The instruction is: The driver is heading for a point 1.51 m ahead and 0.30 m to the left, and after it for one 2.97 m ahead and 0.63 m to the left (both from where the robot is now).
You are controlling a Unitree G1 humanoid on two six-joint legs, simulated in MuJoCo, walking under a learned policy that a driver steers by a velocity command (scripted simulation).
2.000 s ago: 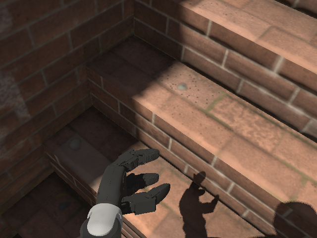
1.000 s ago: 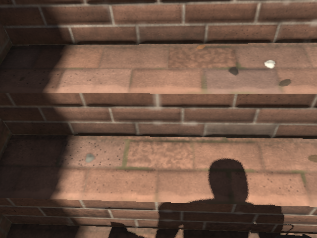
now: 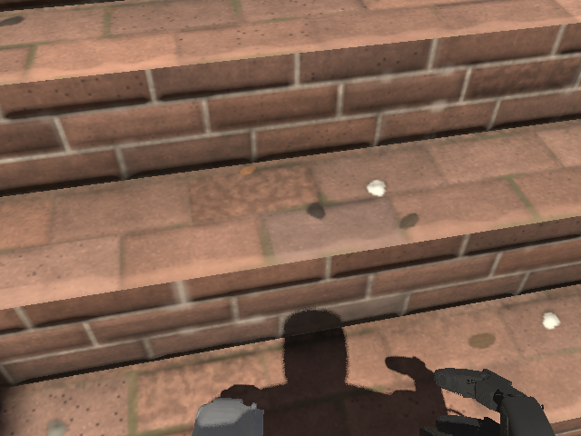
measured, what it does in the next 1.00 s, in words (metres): climbs, turning left: left foot 0.21 m higher, then right foot 0.21 m higher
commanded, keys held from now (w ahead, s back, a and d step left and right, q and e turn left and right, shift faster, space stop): w+q+shift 0.48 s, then w+shift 0.30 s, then w+e+shift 0.22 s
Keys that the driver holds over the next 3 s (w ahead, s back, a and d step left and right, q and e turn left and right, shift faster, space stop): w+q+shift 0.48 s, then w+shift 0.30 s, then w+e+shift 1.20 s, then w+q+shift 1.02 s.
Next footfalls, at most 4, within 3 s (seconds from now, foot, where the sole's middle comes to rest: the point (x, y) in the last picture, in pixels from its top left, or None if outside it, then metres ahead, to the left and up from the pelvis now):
0.14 left None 0.19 0.12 -0.57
0.62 right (267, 406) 0.43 0.08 -0.37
0.96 left None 0.33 0.38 -0.37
1.28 right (161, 207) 0.66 0.25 -0.15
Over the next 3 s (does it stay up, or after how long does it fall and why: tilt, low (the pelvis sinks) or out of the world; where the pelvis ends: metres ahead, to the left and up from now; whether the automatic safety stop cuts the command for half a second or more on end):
stays up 1.03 0.01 0.82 its command is cut before an obstacle after 0.7 s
